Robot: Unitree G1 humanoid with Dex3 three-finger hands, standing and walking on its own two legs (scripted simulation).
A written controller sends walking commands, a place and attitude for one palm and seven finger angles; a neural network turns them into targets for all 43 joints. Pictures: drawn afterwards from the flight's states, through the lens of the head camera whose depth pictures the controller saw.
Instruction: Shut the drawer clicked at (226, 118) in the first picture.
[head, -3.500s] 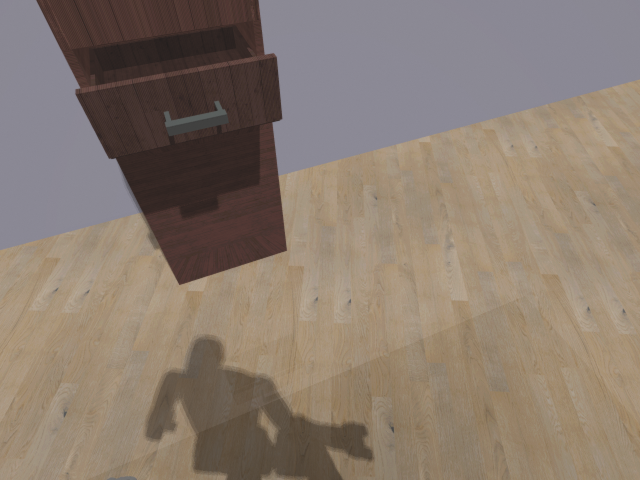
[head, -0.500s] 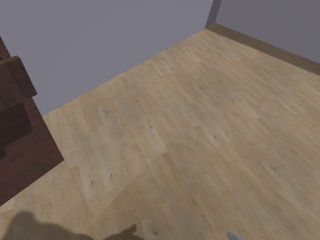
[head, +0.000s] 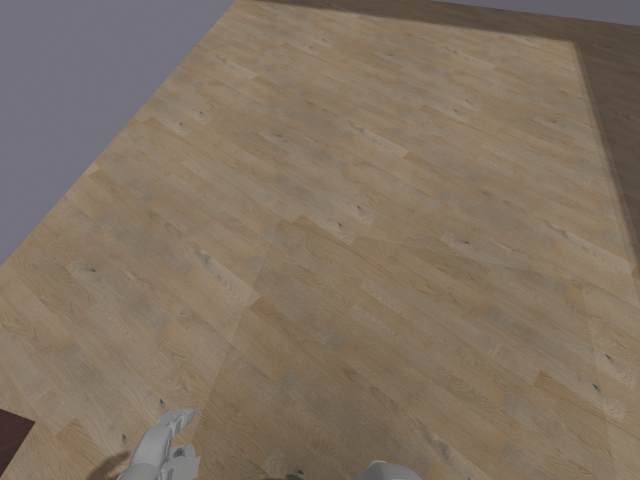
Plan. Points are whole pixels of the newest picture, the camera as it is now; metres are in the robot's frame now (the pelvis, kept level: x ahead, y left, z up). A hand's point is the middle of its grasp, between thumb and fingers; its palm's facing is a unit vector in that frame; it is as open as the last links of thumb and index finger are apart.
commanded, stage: walk to a spot facing it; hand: left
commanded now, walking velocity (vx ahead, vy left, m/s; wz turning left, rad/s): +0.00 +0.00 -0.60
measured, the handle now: out of the picture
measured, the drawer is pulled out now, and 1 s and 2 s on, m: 0.20 0.20 0.20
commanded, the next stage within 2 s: turn to face it in 1.52 s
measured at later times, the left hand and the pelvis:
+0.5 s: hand out of the picture +0.14 +0.26 -0.15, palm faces -0.20 -0.96 -0.20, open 7.4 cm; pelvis +0.02 +0.06 +0.02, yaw -18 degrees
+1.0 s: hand (231, 429) +0.20 +0.13 -0.13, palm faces -0.56 -0.79 -0.26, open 7.4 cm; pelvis +0.00 +0.03 +0.02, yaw -36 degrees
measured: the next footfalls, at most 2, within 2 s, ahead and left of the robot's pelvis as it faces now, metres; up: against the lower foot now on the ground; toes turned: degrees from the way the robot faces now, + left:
left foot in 0.34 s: +0.11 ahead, +0.15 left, +0.00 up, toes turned -9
right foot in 0.80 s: -0.02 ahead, -0.08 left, +0.00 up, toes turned -36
